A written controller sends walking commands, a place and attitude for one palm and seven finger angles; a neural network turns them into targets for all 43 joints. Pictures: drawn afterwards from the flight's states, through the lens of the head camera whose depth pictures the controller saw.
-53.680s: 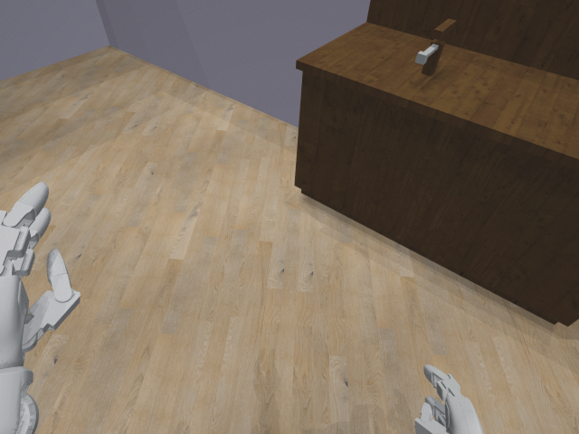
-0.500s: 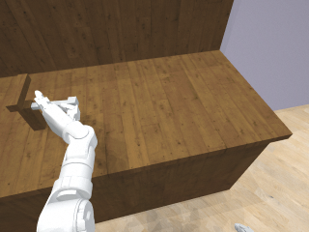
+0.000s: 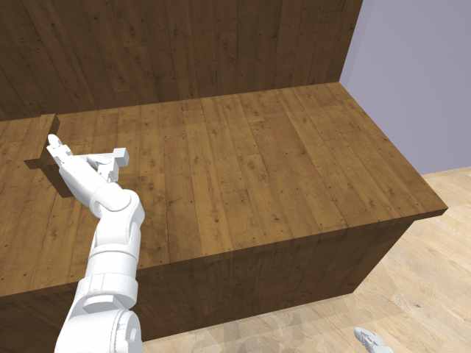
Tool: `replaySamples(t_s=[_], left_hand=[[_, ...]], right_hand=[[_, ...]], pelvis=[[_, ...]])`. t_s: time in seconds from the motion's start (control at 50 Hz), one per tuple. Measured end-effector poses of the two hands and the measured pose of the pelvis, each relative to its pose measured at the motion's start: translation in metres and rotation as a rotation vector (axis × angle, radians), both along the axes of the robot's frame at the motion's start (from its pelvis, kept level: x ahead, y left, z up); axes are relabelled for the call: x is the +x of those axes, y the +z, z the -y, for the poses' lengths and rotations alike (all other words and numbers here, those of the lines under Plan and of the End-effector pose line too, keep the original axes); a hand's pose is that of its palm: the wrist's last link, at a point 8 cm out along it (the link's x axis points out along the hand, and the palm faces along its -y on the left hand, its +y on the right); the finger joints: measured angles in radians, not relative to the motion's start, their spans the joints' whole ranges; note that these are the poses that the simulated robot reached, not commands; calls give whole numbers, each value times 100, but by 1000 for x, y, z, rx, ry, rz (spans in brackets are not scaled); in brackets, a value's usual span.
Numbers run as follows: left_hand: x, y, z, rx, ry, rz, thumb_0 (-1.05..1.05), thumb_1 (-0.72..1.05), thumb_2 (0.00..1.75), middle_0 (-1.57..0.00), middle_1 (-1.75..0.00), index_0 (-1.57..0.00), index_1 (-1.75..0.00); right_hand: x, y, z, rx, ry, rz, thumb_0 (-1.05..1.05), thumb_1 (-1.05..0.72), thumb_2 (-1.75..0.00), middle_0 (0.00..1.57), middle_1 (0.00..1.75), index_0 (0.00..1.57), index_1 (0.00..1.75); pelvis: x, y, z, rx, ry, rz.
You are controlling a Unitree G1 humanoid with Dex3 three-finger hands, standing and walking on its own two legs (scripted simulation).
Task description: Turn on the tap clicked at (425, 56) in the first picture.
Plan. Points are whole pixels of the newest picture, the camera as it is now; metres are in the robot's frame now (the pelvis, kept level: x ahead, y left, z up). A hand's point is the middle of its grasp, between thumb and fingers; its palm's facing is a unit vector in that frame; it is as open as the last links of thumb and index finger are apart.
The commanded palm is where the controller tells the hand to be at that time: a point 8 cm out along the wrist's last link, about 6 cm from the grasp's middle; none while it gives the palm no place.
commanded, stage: lift the hand up off the lever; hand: left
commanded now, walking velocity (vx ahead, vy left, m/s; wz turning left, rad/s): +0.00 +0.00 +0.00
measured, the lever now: (120, 157) +0.48 +0.27 +0.05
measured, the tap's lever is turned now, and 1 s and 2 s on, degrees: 84 84 84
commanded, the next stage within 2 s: draw the hand back beside the body in 0.58 s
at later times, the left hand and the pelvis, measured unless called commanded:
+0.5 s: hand (111, 158) +0.39 +0.24 +0.14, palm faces +0.80 -0.60 -0.04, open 7.8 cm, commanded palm +0.34 +0.25 +0.13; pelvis +0.00 +0.00 +0.01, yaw +0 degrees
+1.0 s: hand (114, 185) +0.34 +0.22 +0.13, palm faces +0.36 -0.91 -0.19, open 7.8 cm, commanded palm +0.29 +0.25 +0.15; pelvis +0.00 -0.01 +0.01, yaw -3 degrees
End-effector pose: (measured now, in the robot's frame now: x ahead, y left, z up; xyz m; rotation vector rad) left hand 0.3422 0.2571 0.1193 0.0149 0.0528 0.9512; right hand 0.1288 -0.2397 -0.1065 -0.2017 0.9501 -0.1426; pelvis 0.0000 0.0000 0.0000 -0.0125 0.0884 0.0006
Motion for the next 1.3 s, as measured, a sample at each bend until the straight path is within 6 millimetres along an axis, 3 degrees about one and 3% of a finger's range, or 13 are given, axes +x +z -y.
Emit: replaySamples(t_s=[0.26,0.5,0.7,0.86,0.94,1.02,1.08,1.16,1.3], left_hand=[[3,12,8,-12,-29,-7,2,90,90,-15,-15,-15,-15],[-9,22,7,2,-19,2,2,90,90,-15,-15,-15,-15],[-13,16,15,-15,-27,-32,2,90,90,-15,-15,-15,-15],[-5,36,33,107,-453,47,2,90,90,-15,-16,-15,-16],[-19,32,21,118,-578,23,2,89,90,-16,-17,-16,-17],[-51,17,-8,185,-574,-58,2,89,89,-16,-18,-17,-18],[-77,18,-19,230,-557,-62,2,89,89,-16,-19,-17,-19],[-95,33,-17,285,-563,6,2,90,90,-16,-20,-17,-20],[-90,42,-3,313,-642,76,2,89,90,-17,-22,-17,-22]], right_hand=[[9,2,-8,14,9,18,1,-91,-90,20,30,20,30],[27,9,-9,26,30,57,1,-91,-90,20,30,20,30],[39,15,-8,16,51,89,1,-91,-90,20,30,20,30],[30,21,2,20,-42,124,1,-91,-90,20,30,20,30],[19,25,9,30,-89,146,1,-91,-90,20,30,20,30],[7,27,15,31,-93,152,1,-91,-90,20,30,20,30],[1,26,17,12,-56,136,1,-91,-90,20,30,20,30],[5,23,12,-4,5,125,1,-91,-90,20,30,19,30],[26,37,-9,34,21,212,1,-91,-90,20,30,20,30]], pelvis=[[1,3,-3,2,-4,15],[3,5,1,5,-2,39],[-2,6,6,7,8,49],[1,7,9,14,-33,79],[3,9,10,14,-52,109],[2,11,11,10,-52,137],[0,12,9,5,-39,155],[-6,14,5,4,-20,171],[-11,16,2,7,-27,174]])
